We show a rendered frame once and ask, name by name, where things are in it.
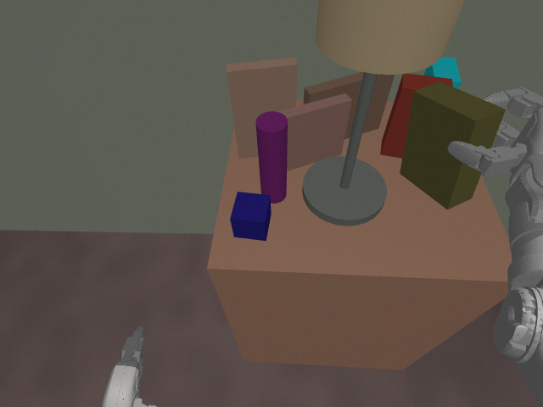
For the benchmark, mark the right robot arm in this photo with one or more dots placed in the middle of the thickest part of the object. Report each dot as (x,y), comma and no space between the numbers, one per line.
(518,329)

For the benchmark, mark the right robot hand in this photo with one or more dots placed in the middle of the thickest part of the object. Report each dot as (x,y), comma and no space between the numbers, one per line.
(511,145)

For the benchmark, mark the desk lamp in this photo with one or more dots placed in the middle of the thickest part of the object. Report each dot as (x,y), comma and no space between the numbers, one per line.
(386,37)

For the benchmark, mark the left robot hand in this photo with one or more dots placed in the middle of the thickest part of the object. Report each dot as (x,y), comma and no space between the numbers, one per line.
(126,377)

